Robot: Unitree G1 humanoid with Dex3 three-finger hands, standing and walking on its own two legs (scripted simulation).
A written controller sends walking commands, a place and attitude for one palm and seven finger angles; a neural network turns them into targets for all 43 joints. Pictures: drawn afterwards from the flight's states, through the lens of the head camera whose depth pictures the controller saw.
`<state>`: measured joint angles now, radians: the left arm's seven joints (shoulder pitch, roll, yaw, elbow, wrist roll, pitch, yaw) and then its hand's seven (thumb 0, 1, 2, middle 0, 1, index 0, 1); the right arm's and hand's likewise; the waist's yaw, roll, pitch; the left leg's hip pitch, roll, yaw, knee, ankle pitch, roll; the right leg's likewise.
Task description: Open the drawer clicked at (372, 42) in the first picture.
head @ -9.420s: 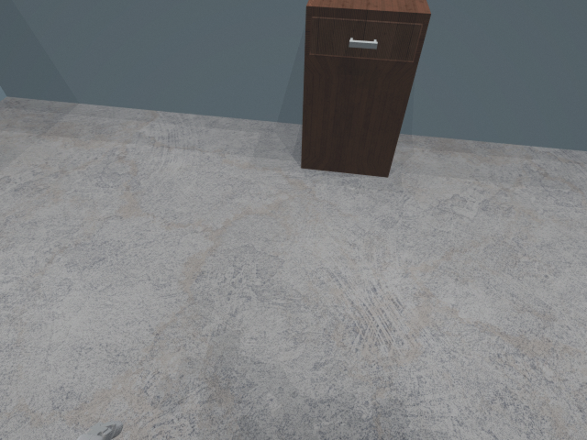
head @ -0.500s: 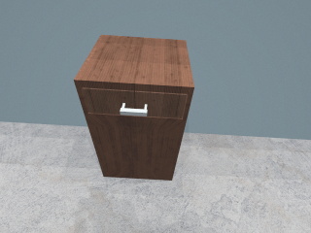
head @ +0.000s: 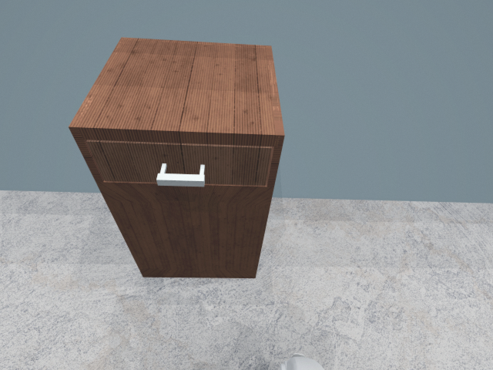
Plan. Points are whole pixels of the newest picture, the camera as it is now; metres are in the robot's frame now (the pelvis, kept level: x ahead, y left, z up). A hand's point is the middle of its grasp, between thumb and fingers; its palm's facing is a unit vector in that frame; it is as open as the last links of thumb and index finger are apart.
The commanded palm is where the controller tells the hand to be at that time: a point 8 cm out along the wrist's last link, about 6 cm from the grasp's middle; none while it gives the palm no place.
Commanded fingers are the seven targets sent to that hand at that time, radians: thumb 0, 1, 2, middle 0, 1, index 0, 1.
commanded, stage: shuffle to correct the standing spot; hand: left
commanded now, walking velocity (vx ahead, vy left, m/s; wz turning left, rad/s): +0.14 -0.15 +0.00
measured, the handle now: (182, 174) +0.56 +0.17 -0.08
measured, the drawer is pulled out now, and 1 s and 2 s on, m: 0.00 0.00 0.00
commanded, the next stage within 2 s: come to a stop and stand still in 0.02 s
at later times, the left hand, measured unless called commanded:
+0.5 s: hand out of the picture +0.11 +0.10 -0.18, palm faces +0.12 -0.97 -0.21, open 7.2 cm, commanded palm none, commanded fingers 0.00 0.90 0.90 -0.20 -0.30 -0.20 -0.30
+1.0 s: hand out of the picture +0.04 +0.20 -0.17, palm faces +0.06 -0.96 -0.29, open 7.4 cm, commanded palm none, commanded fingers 0.00 0.90 0.90 -0.20 -0.30 -0.20 -0.30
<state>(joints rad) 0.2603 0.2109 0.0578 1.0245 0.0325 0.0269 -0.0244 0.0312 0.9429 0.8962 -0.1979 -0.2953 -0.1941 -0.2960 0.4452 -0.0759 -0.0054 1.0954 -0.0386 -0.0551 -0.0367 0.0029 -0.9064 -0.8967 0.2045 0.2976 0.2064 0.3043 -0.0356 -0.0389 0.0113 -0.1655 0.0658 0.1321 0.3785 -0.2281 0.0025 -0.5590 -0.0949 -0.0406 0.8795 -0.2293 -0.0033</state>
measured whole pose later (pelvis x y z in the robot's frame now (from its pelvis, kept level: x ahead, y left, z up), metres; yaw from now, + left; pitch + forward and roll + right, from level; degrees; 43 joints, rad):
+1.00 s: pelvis +0.03 +0.00 -0.02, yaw +1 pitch +0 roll +1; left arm 0.32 0.17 0.02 1.00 0.02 0.02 0.03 0.01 0.91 0.90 -0.20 -0.30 -0.20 -0.30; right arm 0.30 -0.21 -0.01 0.96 -0.02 0.02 -0.02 0.00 -0.92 -0.90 0.20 0.30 0.20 0.30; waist 0.01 0.06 0.01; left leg -0.29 -0.08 0.15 0.50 -0.23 0.12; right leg -0.28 -0.03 -0.03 0.60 -0.32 -0.02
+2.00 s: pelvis +0.06 -0.02 -0.02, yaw +3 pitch +2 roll +3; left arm 0.47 0.29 -0.10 0.22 0.23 0.12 0.25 0.07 0.92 0.87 -0.21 -0.33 -0.20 -0.33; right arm 0.37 -0.23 0.00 0.86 0.04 -0.25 -0.08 0.02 -0.92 -0.90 0.21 0.30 0.21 0.30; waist -0.01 -0.01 -0.04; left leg -0.27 -0.12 0.11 0.48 -0.25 0.09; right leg -0.31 -0.03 -0.02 0.66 -0.37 -0.04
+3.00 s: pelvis +0.08 -0.10 -0.04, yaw -7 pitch +9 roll +4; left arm 0.21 0.37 0.00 0.02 0.89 0.14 0.38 0.00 -0.28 0.39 -0.30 -1.05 -0.30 -1.06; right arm 0.15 -0.32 -0.07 0.68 0.01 0.09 -0.05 0.01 -0.91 -0.90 0.20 0.30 0.20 0.30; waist 0.02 0.06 -0.13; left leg -0.57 -0.11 -0.08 0.71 -0.30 0.02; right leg -0.50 0.18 0.09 0.80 -0.42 -0.15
